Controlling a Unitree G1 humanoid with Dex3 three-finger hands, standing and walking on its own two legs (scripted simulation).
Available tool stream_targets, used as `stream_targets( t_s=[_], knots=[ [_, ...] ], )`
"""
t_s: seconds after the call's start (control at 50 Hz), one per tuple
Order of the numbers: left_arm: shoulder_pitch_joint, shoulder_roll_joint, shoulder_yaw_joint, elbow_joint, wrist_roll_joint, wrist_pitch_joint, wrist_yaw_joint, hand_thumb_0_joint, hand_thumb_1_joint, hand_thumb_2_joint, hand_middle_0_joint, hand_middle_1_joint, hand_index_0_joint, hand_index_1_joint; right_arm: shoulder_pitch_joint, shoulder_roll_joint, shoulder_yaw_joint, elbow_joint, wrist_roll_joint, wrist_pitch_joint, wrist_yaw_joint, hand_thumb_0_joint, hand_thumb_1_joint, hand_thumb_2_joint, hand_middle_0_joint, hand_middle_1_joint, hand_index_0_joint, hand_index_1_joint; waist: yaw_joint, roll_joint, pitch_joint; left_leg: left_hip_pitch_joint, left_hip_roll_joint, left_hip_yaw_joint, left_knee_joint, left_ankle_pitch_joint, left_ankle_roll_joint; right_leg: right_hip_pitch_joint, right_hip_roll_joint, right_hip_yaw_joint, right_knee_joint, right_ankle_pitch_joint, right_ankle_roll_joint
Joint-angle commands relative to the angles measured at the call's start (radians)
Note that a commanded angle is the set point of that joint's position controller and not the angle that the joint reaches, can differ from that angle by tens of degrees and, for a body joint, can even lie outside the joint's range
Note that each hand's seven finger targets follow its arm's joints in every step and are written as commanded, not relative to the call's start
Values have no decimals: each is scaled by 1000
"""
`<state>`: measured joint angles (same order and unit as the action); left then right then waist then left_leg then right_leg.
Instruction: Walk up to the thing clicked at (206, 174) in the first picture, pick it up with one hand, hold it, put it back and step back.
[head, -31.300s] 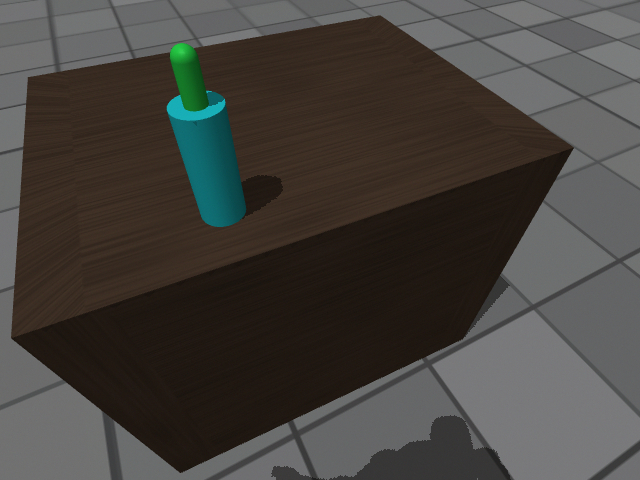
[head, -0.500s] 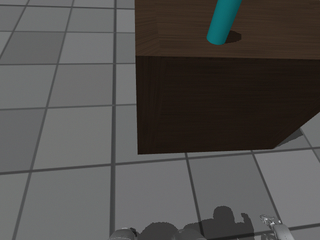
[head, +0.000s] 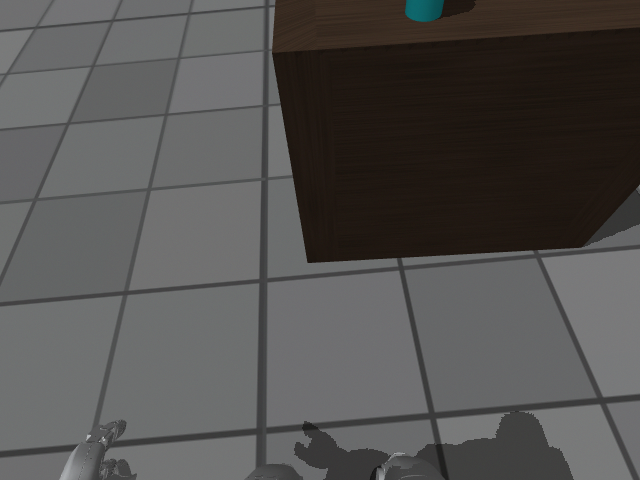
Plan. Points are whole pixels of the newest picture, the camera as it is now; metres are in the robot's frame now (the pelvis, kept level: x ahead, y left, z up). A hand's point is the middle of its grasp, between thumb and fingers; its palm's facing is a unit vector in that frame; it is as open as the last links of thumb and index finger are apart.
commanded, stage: step back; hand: right
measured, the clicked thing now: out of the picture +0.95 -0.20 +0.17
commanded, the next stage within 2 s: stand in 1.34 s
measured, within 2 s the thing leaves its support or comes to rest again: neither
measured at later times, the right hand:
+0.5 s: hand out of the picture -0.04 -0.25 -0.14, palm faces +0.01 +0.93 -0.37, open 7.4 cm
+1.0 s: hand out of the picture -0.11 -0.22 -0.12, palm faces +0.02 +0.90 -0.43, open 7.4 cm
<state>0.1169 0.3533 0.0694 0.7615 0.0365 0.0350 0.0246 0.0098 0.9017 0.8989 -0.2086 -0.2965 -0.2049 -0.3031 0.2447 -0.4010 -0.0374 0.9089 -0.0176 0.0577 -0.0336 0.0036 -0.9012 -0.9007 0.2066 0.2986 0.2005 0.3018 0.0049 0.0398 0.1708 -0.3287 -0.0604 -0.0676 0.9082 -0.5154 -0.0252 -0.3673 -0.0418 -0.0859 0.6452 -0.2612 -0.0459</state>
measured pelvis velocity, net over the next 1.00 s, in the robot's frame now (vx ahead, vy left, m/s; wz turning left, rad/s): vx -0.14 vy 0.06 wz -0.02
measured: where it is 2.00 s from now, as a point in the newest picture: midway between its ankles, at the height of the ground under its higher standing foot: outside the picture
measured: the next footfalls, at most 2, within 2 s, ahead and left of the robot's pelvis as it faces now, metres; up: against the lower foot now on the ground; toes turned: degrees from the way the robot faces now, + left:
left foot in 0.08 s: -0.03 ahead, +0.12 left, +0.00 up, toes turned +1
right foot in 0.44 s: -0.16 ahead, -0.11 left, +0.00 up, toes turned -4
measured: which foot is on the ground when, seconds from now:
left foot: up 0.00-0.06, down 0.08-0.48, up 0.50-0.78, down 0.80-1.00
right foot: down 0.00-0.12, up 0.14-0.42, down 0.44-0.82, up 0.84-1.00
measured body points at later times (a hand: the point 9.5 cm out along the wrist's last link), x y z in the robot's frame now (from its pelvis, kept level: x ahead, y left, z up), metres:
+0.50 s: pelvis -0.16 +0.01 +0.00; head -0.15 +0.00 +0.45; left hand -0.13 +0.34 -0.12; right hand -0.04 -0.30 -0.11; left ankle -0.07 +0.11 -0.72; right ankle -0.20 -0.10 -0.73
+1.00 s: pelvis -0.14 +0.06 +0.01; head -0.12 +0.09 +0.46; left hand -0.04 +0.38 -0.12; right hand -0.11 -0.26 -0.09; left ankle -0.13 +0.17 -0.72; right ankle -0.14 -0.09 -0.67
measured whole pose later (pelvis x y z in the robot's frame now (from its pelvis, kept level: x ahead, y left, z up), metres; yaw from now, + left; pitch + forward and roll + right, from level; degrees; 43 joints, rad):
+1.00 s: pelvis -0.14 +0.06 +0.01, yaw -1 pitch -2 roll +0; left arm 0.19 0.43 0.07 0.94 0.02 0.01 -0.02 0.01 0.91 0.90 -0.21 -0.30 -0.20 -0.30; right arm 0.31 -0.36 -0.06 0.95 -0.03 -0.07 0.00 0.00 -0.90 -0.90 0.21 0.30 0.20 0.30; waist -0.01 -0.07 0.08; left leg -0.20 0.01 0.02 0.53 -0.29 0.01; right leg -0.42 -0.03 0.05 1.00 -0.41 -0.03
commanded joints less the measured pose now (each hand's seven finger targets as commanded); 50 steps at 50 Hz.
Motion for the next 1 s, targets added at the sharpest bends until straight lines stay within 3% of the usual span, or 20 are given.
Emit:
stream_targets(
  t_s=[0.0, 0.06, 0.1, 0.12, 0.22, 0.28, 0.34, 0.42, 0.46, 0.48, 0.5, 0.56, 0.7, 0.76, 0.78, 0.8, 0.82, 0.84, 0.9, 0.98],
  knots=[
    [62, 266, 73, -54, -11, 4, 25, 0, 900, 900, -200, -300, -200, -300, 35, -159, -59, -86, -7, -30, -2, 0, -900, -900, 200, 300, 200, 300, 46, -235, -291, -53, 31, 43, -193, 9, 24, 376, -273, 303, -89, 604, -147],
    [-22, 281, 56, -66, -24, 7, 19, 0, 900, 900, -200, -300, -200, -300, 135, -187, -76, -46, -8, -19, 10, 0, -900, -900, 200, 300, 200, 300, -42, -169, -298, 140, 63, 39, -398, 237, 89, 167, -244, 277, -53, 302, -76],
    [-37, 210, 37, -73, -32, 1, 21, 0, 900, 900, -200, -300, -200, -300, 20, -290, -95, -90, -25, -10, 24, 0, -900, -900, 200, 300, 200, 300, -18, 192, -222, 144, 360, -349, -539, 514, 250, -94, 42, 25, 226, -187, 32],
    [-96, 238, 59, -75, -23, 3, 32, 0, 900, 900, -200, -300, -200, -300, -33, -347, -104, -114, -29, -10, 29, 0, -900, -900, 200, 300, 200, 300, -64, 254, -189, -27, 472, -464, -604, 513, 376, -58, 85, 97, 471, -429, 49],
    [65, 218, 59, 33, -35, 17, 20, 0, 900, 900, -200, -300, -200, -300, -184, -202, -61, -153, -34, -20, 14, 0, -900, -900, 200, 300, 200, 300, 47, 66, -97, -43, 274, -134, -539, 541, 228, -100, 154, 226, 696, -222, 31],
    [106, 202, 46, 60, -20, -14, 10, 0, 900, 900, -200, -300, -200, -300, -143, -180, -68, -144, -27, -28, 26, 0, -900, -900, 200, 300, 200, 300, 10, 110, -126, 133, 239, -135, -561, 127, 213, -128, 100, 177, 399, -189, 58],
    [86, 212, 34, 68, -13, -46, -1, 0, 900, 900, -200, -300, -200, -300, -61, -215, -88, -127, -33, -31, 41, 0, -900, -900, 200, 300, 200, 300, -55, 156, -204, 259, 285, -186, -572, -45, 247, -68, 70, 109, 95, -313, 73],
    [244, 216, 45, 170, 1, -82, 4, 0, 900, 900, -200, -300, -200, -300, -103, -211, -92, -130, -34, -9, 49, 0, -900, -900, 200, 300, 200, 300, 17, 61, -222, 56, 236, -73, -414, -34, 171, 273, 86, 97, -355, -104, 8],
    [216, 315, 78, 146, 25, -92, 7, 0, 900, 900, -200, -300, -200, -300, -125, -100, -54, -150, -25, -19, 53, 0, -900, -900, 200, 300, 200, 300, 40, -203, -134, -337, 41, 53, -121, -30, 32, 361, -203, 606, -416, -398, -86],
    [125, 385, 89, 114, 32, -84, 13, 0, 900, 900, -200, -300, -200, -300, -202, -166, -74, -151, -35, -21, 41, 0, -900, -900, 200, 300, 200, 300, 79, -206, -47, -250, 97, -85, -24, -12, 14, 41, -368, 730, -472, -649, -210],
    [40, 381, 85, 95, 24, -91, 10, 0, 900, 900, -200, -300, -200, -300, -191, -214, -94, -133, -25, -23, 46, 0, -900, -900, 200, 300, 200, 300, 35, -178, 44, -143, 122, -136, 49, 48, 15, -140, -369, 702, -489, -714, -213],
    [30, 279, 61, 103, 11, -104, 6, 0, 900, 900, -200, -300, -200, -300, -106, -179, -85, -75, -6, -40, 60, 0, -900, -900, 200, 300, 200, 300, -9, -122, 6, -175, 44, -76, 22, 166, 6, 59, -173, 373, -417, -356, -119],
    [130, 330, 86, 116, 12, -79, -26, 0, 900, 900, -200, -300, -200, -300, -109, -187, -81, -63, -16, -83, 67, 0, -900, -900, 200, 300, 200, 300, 70, -272, -15, -131, 76, 71, -222, 62, 1, 163, -203, 312, -380, -378, -124],
    [65, 285, 59, 91, 5, -60, -32, 0, 900, 900, -200, -300, -200, -300, 57, -180, -94, 14, -13, -108, 52, 0, -900, -900, 200, 300, 200, 300, -23, -152, -138, 203, 47, 95, -490, 236, 23, 95, -127, 170, -114, -120, -77],
    [106, 216, 37, 88, 2, -58, -34, 0, 900, 900, -200, -300, -200, -300, 120, -209, -110, 34, -18, -119, 40, 0, -900, -900, 200, 300, 200, 300, -43, 23, -211, 354, 91, -2, -539, 230, 30, 26, -62, 92, 139, -30, -46],
    [117, 144, 16, 67, -10, -55, -37, 0, 900, 900, -200, -300, -200, -300, 150, -272, -123, 27, -32, -128, 29, 0, -900, -900, 200, 300, 200, 300, -39, 201, -206, 416, 300, -348, -622, 109, 99, -185, 43, 38, 348, -231, -3],
    [84, 206, 30, 77, -9, -44, -29, 0, 900, 900, -200, -300, -200, -300, 142, -344, -130, 8, -27, -130, 27, 0, -900, -900, 200, 300, 200, 300, -57, 123, -189, 339, 438, -580, -664, -19, 218, -272, 46, 130, 420, -290, 0],
    [50, 263, 41, 80, -7, -44, -24, 0, 900, 900, -200, -300, -200, -300, 116, -357, -134, 5, -12, -128, 27, 0, -900, -900, 200, 300, 200, 300, -55, 84, -125, 228, 476, -597, -682, -36, 279, -245, 5, 204, 448, -292, -7],
    [85, 244, 42, 100, -18, -48, -34, 0, 900, 900, -200, -300, -200, -300, 52, -248, -101, -25, -14, -145, 16, 0, -900, -900, 200, 300, 200, 300, 1, 55, -88, 248, 332, -269, -596, 393, 168, -234, -27, 227, 417, -150, -3],
    [69, 201, 35, 99, -22, -37, -46, 0, 900, 900, -200, -300, -200, -300, 40, -215, -85, -34, -10, -145, 9, 0, -900, -900, 200, 300, 200, 300, -1, 117, -90, 143, 291, -83, -523, 737, 196, -86, -23, 132, 254, -123, 34]
  ],
)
